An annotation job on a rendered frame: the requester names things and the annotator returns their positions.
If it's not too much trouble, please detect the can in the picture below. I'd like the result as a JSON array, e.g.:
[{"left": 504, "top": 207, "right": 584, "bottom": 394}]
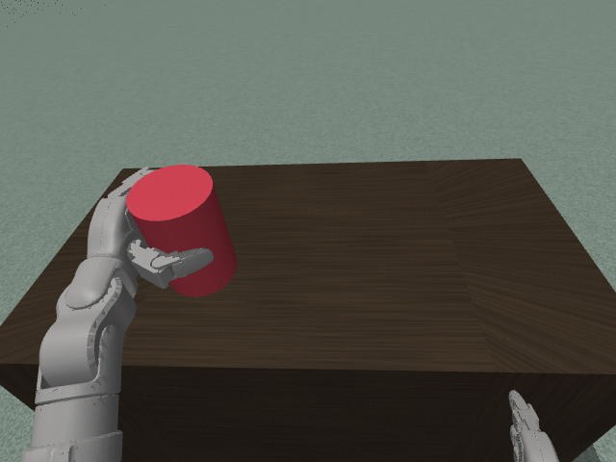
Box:
[{"left": 126, "top": 165, "right": 237, "bottom": 297}]

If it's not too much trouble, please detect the right robot hand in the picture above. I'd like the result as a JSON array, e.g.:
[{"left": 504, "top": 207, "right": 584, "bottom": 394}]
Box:
[{"left": 509, "top": 390, "right": 559, "bottom": 462}]

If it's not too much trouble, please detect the left robot hand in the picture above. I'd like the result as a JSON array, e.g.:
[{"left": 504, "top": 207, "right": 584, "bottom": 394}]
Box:
[{"left": 87, "top": 167, "right": 214, "bottom": 289}]

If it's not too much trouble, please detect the left robot arm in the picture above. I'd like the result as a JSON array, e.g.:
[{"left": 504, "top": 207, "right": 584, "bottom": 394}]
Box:
[{"left": 21, "top": 256, "right": 138, "bottom": 462}]

